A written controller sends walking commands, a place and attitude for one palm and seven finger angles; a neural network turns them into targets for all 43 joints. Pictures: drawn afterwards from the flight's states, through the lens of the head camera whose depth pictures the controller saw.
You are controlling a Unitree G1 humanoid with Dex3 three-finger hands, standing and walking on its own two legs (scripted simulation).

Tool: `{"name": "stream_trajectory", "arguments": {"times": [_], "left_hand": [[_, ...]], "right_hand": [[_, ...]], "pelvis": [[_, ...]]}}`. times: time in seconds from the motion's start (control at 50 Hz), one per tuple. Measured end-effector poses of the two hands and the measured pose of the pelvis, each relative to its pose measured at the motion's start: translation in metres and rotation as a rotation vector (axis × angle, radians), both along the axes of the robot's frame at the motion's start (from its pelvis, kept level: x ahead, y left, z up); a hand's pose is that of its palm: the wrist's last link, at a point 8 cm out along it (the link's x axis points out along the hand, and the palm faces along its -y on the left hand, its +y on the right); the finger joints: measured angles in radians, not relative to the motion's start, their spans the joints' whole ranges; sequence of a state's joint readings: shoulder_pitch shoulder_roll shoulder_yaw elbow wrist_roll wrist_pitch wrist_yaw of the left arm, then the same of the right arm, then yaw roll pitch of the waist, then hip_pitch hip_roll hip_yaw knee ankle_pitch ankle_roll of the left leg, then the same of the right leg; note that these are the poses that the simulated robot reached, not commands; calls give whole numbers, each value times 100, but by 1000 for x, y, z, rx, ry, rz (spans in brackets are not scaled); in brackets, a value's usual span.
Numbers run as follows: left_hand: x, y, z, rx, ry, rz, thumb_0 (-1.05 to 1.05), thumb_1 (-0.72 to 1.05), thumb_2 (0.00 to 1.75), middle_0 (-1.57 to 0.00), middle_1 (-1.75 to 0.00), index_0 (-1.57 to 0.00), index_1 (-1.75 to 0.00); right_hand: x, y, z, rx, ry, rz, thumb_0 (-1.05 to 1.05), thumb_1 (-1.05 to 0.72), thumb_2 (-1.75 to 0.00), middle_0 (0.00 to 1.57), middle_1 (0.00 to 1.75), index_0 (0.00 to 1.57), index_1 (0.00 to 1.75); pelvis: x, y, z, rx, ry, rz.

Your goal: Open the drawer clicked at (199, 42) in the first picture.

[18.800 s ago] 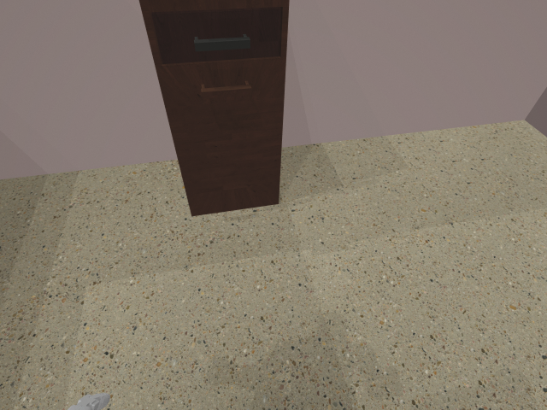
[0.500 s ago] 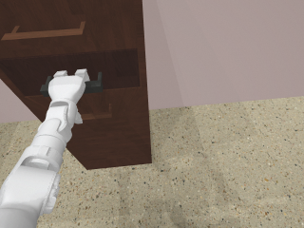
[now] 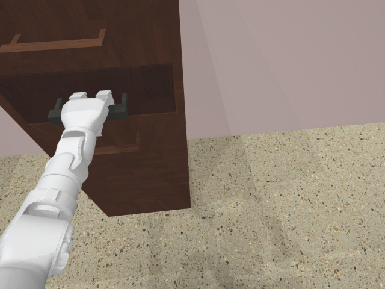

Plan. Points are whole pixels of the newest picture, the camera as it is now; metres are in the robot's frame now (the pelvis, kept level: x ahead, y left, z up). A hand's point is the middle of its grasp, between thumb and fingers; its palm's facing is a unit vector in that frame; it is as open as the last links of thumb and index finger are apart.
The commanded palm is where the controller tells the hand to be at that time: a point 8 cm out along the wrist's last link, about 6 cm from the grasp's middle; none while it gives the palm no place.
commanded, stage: pull the drawer open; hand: left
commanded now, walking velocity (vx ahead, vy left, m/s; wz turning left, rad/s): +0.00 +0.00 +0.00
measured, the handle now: (91, 107) +0.50 +0.23 +0.08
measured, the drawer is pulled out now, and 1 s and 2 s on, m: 0.00 0.10 0.21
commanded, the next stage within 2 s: none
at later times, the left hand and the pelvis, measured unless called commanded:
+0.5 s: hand (93, 142) +0.42 +0.22 +0.05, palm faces +0.02 -0.05 -1.00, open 5.7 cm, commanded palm +0.38 +0.23 +0.11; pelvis +0.02 +0.01 +0.01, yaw -1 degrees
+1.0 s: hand (90, 165) +0.36 +0.21 +0.05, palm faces +0.00 -0.07 -1.00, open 5.7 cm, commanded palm +0.32 +0.22 +0.11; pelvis +0.02 +0.00 +0.01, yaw +0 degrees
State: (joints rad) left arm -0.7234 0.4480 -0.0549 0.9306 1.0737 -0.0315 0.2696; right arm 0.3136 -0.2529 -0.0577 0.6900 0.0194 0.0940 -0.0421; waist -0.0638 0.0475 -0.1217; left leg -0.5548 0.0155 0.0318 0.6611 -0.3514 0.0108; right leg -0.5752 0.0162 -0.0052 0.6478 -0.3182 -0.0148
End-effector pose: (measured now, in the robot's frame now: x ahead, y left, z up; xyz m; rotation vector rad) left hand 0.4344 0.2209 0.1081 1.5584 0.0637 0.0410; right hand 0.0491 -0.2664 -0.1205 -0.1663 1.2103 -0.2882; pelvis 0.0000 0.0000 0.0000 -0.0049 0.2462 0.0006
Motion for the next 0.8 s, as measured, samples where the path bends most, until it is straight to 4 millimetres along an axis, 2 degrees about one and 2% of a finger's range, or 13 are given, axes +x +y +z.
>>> {"name": "stream_trajectory", "arguments": {"times": [0.2,0.36,0.46,0.68,0.8], "left_hand": [[-2,0,0,-7,9,5,0,69,79,-37,-135,-38,-135],[-18,-1,-1,-31,-13,-1,1,71,78,-33,-135,-39,-135],[-33,-2,-2,-41,-26,-3,1,71,78,-31,-135,-39,-135],[-62,-5,-1,-42,-23,8,2,71,78,-31,-135,-40,-135],[-76,-6,-1,-46,-14,15,2,70,78,-31,-135,-41,-135]], "right_hand": [[8,6,2,15,-28,-6,1,-90,-89,20,30,20,30],[20,9,4,37,-54,-10,1,-90,-89,20,30,20,30],[40,12,7,47,-89,14,1,-90,-89,20,30,20,30],[96,20,17,56,-216,93,1,-90,-89,20,30,20,30],[116,24,21,67,-264,126,1,-90,-89,20,30,20,30]], "pelvis": [[3,3,2,0,-6,-10],[12,6,4,-2,-22,-20],[16,7,6,-2,-38,-18],[18,5,7,2,-75,-3],[18,2,8,5,-90,0]]}}
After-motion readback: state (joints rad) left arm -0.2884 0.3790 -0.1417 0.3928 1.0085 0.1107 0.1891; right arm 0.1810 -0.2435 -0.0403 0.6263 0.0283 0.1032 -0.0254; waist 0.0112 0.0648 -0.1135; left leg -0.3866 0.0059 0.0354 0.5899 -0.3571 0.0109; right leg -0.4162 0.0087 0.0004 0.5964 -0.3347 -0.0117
